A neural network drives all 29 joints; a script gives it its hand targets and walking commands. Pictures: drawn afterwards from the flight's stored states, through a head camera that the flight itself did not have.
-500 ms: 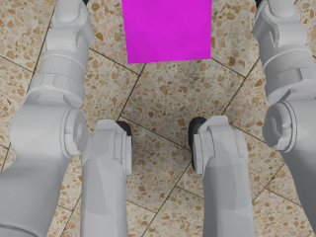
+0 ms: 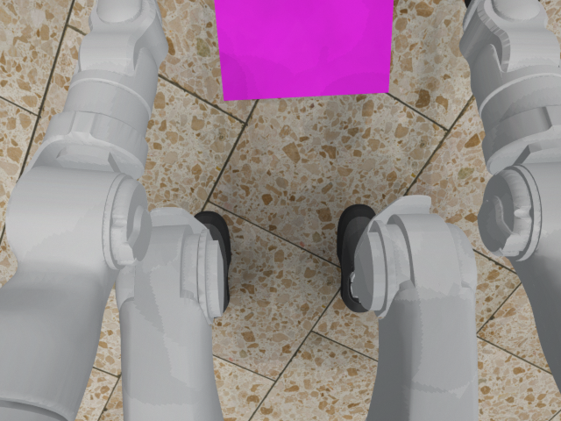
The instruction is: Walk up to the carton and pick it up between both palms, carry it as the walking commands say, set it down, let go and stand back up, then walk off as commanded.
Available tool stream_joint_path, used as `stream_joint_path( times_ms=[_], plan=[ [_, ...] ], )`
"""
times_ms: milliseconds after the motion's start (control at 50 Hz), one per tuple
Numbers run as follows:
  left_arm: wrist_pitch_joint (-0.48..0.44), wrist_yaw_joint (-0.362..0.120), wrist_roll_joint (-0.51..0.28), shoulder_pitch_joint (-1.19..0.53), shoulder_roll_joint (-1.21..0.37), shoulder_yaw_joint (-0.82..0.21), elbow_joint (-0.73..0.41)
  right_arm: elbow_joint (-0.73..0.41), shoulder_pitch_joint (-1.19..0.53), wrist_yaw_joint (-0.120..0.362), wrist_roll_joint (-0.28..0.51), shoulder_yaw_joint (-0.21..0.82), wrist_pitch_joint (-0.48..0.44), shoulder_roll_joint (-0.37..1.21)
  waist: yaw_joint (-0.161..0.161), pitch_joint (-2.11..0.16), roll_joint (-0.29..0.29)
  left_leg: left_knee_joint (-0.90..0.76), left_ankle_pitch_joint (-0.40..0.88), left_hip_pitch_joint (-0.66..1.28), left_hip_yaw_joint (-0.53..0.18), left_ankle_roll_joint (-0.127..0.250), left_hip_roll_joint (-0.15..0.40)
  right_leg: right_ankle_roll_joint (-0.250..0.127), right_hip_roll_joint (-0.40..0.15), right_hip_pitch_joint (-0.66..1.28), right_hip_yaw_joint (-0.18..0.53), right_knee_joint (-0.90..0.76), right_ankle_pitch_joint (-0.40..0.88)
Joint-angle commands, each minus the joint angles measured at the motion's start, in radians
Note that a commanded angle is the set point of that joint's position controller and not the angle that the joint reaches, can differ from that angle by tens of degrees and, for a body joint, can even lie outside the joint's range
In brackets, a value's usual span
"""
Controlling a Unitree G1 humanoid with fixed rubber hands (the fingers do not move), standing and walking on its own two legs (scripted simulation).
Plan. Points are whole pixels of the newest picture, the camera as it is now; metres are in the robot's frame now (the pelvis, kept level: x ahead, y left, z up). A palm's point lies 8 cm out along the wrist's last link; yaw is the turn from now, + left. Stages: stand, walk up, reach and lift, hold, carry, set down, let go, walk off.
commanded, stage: reach and lift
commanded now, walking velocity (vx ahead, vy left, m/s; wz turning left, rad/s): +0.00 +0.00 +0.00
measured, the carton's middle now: out of the picture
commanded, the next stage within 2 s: none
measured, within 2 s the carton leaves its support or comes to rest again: leaves its support in 1.32 s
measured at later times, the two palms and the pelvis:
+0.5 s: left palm out of the picture +0.54 +0.10 -0.19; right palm out of the picture +0.53 -0.18 -0.19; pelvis -0.01 +0.00 +0.00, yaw +0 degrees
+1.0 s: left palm out of the picture +0.55 +0.11 -0.18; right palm out of the picture +0.53 -0.18 -0.19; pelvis +0.00 +0.00 +0.00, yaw +0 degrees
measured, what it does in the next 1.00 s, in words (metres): stands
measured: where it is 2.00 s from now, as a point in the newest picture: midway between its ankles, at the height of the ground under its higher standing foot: (284, 277)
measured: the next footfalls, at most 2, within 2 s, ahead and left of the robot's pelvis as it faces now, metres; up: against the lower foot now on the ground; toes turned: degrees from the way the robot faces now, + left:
none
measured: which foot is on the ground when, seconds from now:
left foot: down 0.00-1.00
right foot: down 0.00-1.00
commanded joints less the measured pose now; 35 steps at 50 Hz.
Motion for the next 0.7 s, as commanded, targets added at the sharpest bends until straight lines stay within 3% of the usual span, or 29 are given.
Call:
stream_joint_path(
  times_ms=[0,40,60,80,140,160,180,220,280,300,320,380,400,440,460,480,500,520,540,560,580,620,640,660,680],
  plan=[
    [-0.012,0.004,0.000,-0.198,0.096,0.007,-0.056,-0.098,-0.276,0.003,0.030,0.017,-0.019,-0.115,0.009,-1.101,0.001,-0.118,0.432,0.508,0.138,0.021,-0.007,0.002,0.007,0.541,-0.072,-0.170,0.482],
    [-0.016,-0.004,0.003,-0.219,0.092,0.007,-0.064,-0.108,-0.287,0.007,0.019,0.023,-0.010,-0.068,0.016,-1.057,-0.015,-0.120,0.435,0.498,0.145,0.036,-0.004,0.007,0.005,0.512,-0.072,-0.193,0.470],
    [-0.015,-0.003,0.007,-0.236,0.090,0.008,-0.070,-0.066,-0.277,0.006,0.017,0.024,-0.005,-0.079,-0.005,-1.069,-0.020,-0.124,0.410,0.479,0.142,0.029,-0.004,0.005,0.006,0.563,-0.076,-0.185,0.462],
    [-0.015,0.001,0.001,-0.236,0.110,0.015,-0.092,-0.093,-0.278,0.000,-0.004,0.003,-0.004,-0.087,-0.019,-1.069,-0.041,-0.124,0.397,0.470,0.138,0.027,-0.003,0.007,0.006,0.534,-0.081,-0.189,0.460],
    [-0.011,0.000,-0.003,-0.271,0.083,-0.004,-0.083,-0.046,-0.294,-0.010,-0.009,0.001,-0.009,-0.103,-0.028,-1.066,-0.018,-0.128,0.391,0.473,0.141,0.027,-0.012,-0.001,0.012,0.552,-0.072,-0.189,0.445],
    [-0.009,-0.002,-0.007,-0.261,0.062,-0.011,-0.056,-0.053,-0.314,-0.009,-0.010,-0.020,-0.009,-0.114,-0.038,-1.049,0.017,-0.137,0.358,0.483,0.133,0.024,-0.005,-0.002,0.016,0.525,-0.080,-0.188,0.414],
    [-0.011,-0.003,0.018,-0.292,0.072,0.001,-0.096,-0.062,-0.321,-0.011,-0.018,-0.011,-0.006,-0.091,-0.018,-1.036,0.018,-0.139,0.358,0.485,0.139,0.021,-0.010,-0.007,0.012,0.517,-0.070,-0.203,0.413],
    [-0.010,0.001,0.020,-0.312,0.072,0.007,-0.097,-0.033,-0.329,-0.006,-0.017,-0.011,-0.003,-0.076,-0.028,-1.030,0.001,-0.153,0.349,0.491,0.142,0.018,-0.017,-0.002,0.016,0.534,-0.080,-0.200,0.396],
    [0.000,-0.004,0.031,-0.288,0.047,0.026,-0.054,-0.018,-0.333,-0.005,-0.046,-0.013,0.001,-0.067,-0.018,-1.007,-0.018,-0.160,0.326,0.472,0.140,0.025,-0.025,-0.004,0.021,0.534,-0.086,-0.205,0.360],
    [0.000,-0.010,0.032,-0.303,0.026,0.023,-0.067,-0.062,-0.358,0.000,-0.039,-0.008,-0.003,-0.036,-0.043,-1.033,-0.021,-0.140,0.357,0.501,0.133,0.031,-0.028,-0.001,0.020,0.550,-0.096,-0.196,0.404],
    [-0.002,-0.008,0.040,-0.300,0.023,0.025,-0.089,-0.074,-0.370,-0.001,-0.043,-0.007,-0.004,-0.036,-0.019,-1.042,-0.002,-0.150,0.369,0.497,0.136,0.027,-0.026,-0.003,0.020,0.532,-0.091,-0.196,0.408],
    [-0.005,-0.006,0.070,-0.296,0.010,0.044,-0.066,-0.093,-0.375,0.001,-0.043,-0.004,-0.008,-0.019,-0.009,-1.059,-0.002,-0.141,0.377,0.535,0.136,0.031,-0.039,0.001,0.032,0.571,-0.100,-0.185,0.428],
    [0.000,0.003,0.078,-0.273,0.012,0.062,-0.043,-0.051,-0.336,-0.001,-0.048,-0.004,-0.004,-0.028,-0.003,-1.011,-0.017,-0.159,0.364,0.533,0.138,0.016,-0.033,0.006,0.032,0.542,-0.101,-0.205,0.391],
    [-0.002,0.004,0.085,-0.284,-0.009,0.059,-0.063,-0.079,-0.360,-0.009,-0.073,-0.031,-0.005,-0.041,-0.029,-1.046,-0.008,-0.148,0.386,0.550,0.140,0.019,-0.047,0.009,0.038,0.582,-0.110,-0.188,0.430],
    [-0.003,-0.004,0.081,-0.312,-0.053,0.045,-0.079,-0.121,-0.392,-0.006,-0.056,-0.009,-0.008,0.022,-0.018,-1.066,0.011,-0.138,0.389,0.575,0.145,0.025,-0.051,0.005,0.048,0.594,-0.105,-0.199,0.420],
    [0.001,-0.010,0.072,-0.308,-0.077,0.042,-0.054,-0.097,-0.393,0.000,-0.071,-0.004,-0.003,0.022,-0.036,-1.050,0.004,-0.140,0.358,0.557,0.146,0.022,-0.052,0.000,0.047,0.578,-0.098,-0.205,0.390],
    [0.001,-0.012,0.076,-0.308,-0.074,0.034,-0.069,-0.071,-0.367,0.003,-0.081,-0.010,0.003,0.049,-0.030,-1.017,-0.005,-0.151,0.353,0.536,0.150,0.018,-0.052,0.003,0.043,0.565,-0.101,-0.206,0.393],
    [0.002,-0.021,0.087,-0.349,-0.121,0.035,-0.096,-0.118,-0.411,0.011,-0.075,-0.001,0.003,0.093,-0.029,-1.038,0.006,-0.143,0.361,0.544,0.145,0.019,-0.056,-0.001,0.052,0.570,-0.098,-0.202,0.406],
    [0.001,-0.024,0.088,-0.334,-0.123,0.024,-0.078,-0.072,-0.380,0.019,-0.083,-0.005,0.009,0.111,-0.027,-1.005,0.013,-0.144,0.364,0.573,0.143,0.020,-0.054,0.003,0.056,0.572,-0.100,-0.204,0.393],
    [0.000,-0.029,0.100,-0.351,-0.146,0.032,-0.106,-0.098,-0.390,0.028,-0.078,0.015,0.007,0.156,-0.017,-1.008,-0.013,-0.130,0.372,0.573,0.158,0.024,-0.055,0.000,0.059,0.566,-0.102,-0.211,0.400],
    [0.009,-0.042,0.099,-0.364,-0.218,0.031,-0.098,-0.097,-0.428,0.042,-0.081,0.024,0.012,0.202,-0.027,-0.995,0.001,-0.137,0.348,0.536,0.161,0.022,-0.060,-0.008,0.059,0.572,-0.086,-0.213,0.382],
    [0.025,-0.094,0.115,-0.398,-0.404,0.001,-0.079,-0.110,-0.461,0.086,-0.099,0.051,0.027,0.385,-0.034,-0.956,-0.007,-0.132,0.326,0.523,0.157,0.024,-0.079,-0.006,0.075,0.562,-0.104,-0.197,0.377],
    [0.033,-0.121,0.118,-0.413,-0.476,-0.016,-0.093,-0.147,-0.459,0.108,-0.094,0.070,0.032,0.471,-0.021,-0.958,0.001,-0.128,0.317,0.525,0.143,0.027,-0.074,-0.003,0.076,0.576,-0.098,-0.184,0.398],
    [0.047,-0.152,0.123,-0.455,-0.593,-0.018,-0.087,-0.135,-0.488,0.140,-0.116,0.075,0.047,0.577,-0.056,-0.951,-0.007,-0.120,0.308,0.523,0.141,0.042,-0.084,-0.014,0.085,0.542,-0.105,-0.183,0.373],
    [0.057,-0.178,0.151,-0.435,-0.670,-0.022,-0.096,-0.119,-0.475,0.165,-0.118,0.082,0.059,0.677,-0.024,-0.928,0.001,-0.125,0.297,0.490,0.154,0.040,-0.093,-0.019,0.087,0.558,-0.103,-0.179,0.377]
  ],
)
